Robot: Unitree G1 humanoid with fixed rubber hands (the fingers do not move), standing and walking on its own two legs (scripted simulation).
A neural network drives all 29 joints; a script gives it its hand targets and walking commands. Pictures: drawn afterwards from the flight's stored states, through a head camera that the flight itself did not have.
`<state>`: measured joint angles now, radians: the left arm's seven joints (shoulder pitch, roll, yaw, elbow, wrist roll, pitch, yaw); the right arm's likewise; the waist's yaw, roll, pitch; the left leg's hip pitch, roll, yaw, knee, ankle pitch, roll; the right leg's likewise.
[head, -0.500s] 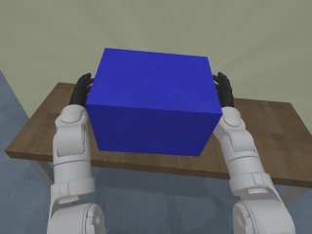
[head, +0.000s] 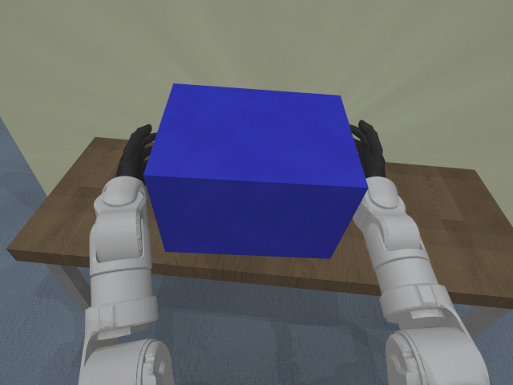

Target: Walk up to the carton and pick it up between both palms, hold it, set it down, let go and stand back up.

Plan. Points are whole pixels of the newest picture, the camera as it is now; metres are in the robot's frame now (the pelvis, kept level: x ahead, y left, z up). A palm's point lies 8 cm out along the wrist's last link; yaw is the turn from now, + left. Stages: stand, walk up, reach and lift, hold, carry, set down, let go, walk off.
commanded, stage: hold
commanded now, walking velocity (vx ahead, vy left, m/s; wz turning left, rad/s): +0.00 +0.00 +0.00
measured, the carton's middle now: (253, 173) +0.38 +0.00 +0.16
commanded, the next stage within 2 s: none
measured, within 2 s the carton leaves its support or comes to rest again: neither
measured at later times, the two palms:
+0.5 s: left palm (135, 175) +0.37 +0.17 +0.17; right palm (368, 175) +0.36 -0.17 +0.17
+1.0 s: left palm (129, 173) +0.36 +0.18 +0.17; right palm (364, 172) +0.36 -0.17 +0.17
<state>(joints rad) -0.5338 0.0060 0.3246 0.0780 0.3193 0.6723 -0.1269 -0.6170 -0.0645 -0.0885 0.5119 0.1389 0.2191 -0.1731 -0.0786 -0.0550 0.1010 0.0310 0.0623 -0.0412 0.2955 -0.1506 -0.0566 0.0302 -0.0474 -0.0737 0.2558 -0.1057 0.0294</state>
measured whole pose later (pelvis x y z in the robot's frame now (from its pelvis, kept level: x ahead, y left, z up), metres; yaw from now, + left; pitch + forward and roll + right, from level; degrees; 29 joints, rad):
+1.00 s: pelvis +0.00 +0.00 +0.00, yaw +0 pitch -10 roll -1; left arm -0.55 0.01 0.34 0.10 0.32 0.66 -0.14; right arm -0.61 -0.04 -0.10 0.49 0.12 0.23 -0.18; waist -0.09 -0.05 0.10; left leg 0.04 0.05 -0.04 0.29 -0.15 -0.05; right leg 0.04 -0.06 -0.08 0.24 -0.11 0.04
